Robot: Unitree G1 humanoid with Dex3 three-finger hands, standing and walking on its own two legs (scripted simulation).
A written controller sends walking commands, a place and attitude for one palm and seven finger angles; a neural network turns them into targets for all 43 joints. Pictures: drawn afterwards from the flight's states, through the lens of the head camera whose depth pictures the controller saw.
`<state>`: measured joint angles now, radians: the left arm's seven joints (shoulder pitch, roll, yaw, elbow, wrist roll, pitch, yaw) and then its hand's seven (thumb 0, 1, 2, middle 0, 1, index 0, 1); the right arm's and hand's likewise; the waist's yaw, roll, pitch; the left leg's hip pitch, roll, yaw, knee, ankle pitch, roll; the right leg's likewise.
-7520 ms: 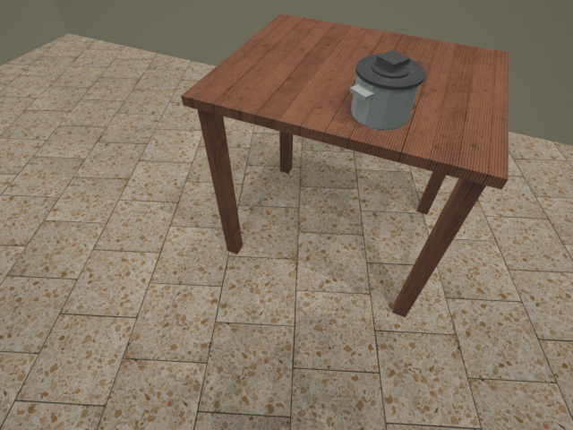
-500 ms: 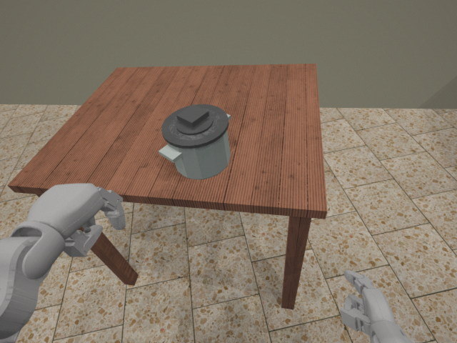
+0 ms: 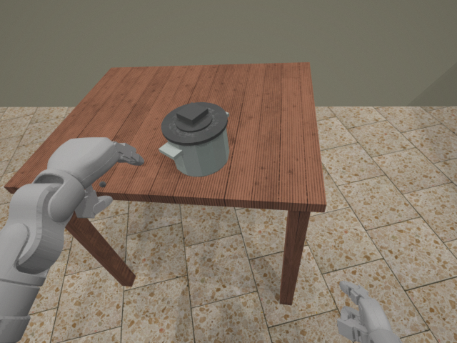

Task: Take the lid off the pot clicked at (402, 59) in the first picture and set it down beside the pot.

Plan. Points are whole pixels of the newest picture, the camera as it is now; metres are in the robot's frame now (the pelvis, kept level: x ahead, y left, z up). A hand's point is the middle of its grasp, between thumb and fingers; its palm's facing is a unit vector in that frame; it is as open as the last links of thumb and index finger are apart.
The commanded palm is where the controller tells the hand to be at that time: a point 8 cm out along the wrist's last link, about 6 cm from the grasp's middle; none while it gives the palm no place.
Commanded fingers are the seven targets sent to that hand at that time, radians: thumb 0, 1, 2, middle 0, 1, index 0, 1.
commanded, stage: move the open hand above the knob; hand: left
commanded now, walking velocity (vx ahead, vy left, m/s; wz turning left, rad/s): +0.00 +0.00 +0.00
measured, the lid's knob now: (192, 113) +0.56 +0.17 +0.11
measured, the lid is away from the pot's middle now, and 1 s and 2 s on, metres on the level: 0.00 0.00 0.00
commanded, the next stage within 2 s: none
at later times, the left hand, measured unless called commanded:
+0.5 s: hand (120, 156) +0.36 +0.24 +0.16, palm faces -0.23 -0.07 -0.97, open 9.9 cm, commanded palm +0.34 +0.23 +0.24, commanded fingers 0.00 -0.28 1.46 -0.85 -0.08 -0.85 -0.08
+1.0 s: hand (153, 127) +0.43 +0.20 +0.17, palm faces -0.24 -0.04 -0.97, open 9.9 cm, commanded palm +0.42 +0.20 +0.24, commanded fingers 0.00 -0.28 1.46 -0.85 -0.08 -0.85 -0.08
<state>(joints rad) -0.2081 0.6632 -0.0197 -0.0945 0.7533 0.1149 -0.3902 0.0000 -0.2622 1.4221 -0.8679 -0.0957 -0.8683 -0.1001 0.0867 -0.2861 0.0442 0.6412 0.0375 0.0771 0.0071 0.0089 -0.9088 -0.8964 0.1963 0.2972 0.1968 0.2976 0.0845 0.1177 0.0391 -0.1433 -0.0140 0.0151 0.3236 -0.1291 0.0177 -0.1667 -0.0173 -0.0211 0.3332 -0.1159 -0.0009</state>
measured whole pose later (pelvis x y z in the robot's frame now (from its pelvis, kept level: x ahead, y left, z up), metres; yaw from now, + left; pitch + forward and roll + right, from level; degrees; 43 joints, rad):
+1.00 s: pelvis +0.03 +0.01 +0.00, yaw +0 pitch +2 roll +0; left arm -0.71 0.56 -0.23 0.30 0.83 0.26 -0.49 0.00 -0.28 1.45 -0.87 -0.08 -0.87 -0.08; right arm 0.12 -0.29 0.04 0.65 0.06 0.11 0.03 0.01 -0.91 -0.90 0.20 0.30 0.20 0.30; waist 0.03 0.10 0.00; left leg -0.20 -0.03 0.02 0.34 -0.17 0.03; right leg -0.22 -0.03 -0.02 0.34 -0.16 0.01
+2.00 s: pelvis +0.06 +0.02 +0.00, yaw -2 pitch +7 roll +0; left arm -1.13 0.49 -0.25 0.88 0.89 0.21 -0.45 0.00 -0.28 1.45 -0.86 -0.08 -0.86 -0.08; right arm 0.27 -0.29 0.01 0.73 0.06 0.12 0.00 0.00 -0.91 -0.90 0.20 0.30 0.20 0.30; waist -0.07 0.08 -0.04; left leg -0.26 -0.03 0.05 0.35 -0.21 0.04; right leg -0.30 -0.03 0.02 0.36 -0.19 0.02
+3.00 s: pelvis +0.06 +0.01 +0.00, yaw -1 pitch +7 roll +0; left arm -1.14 0.47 -0.28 1.00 0.88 0.23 -0.47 0.00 -0.28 1.45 -0.86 -0.08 -0.86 -0.08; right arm 0.26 -0.29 0.01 0.73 0.05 0.13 -0.02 0.00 -0.91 -0.90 0.20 0.30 0.20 0.30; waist -0.08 0.06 -0.04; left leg -0.30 -0.02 0.04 0.40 -0.23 0.04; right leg -0.33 -0.02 0.01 0.41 -0.21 0.02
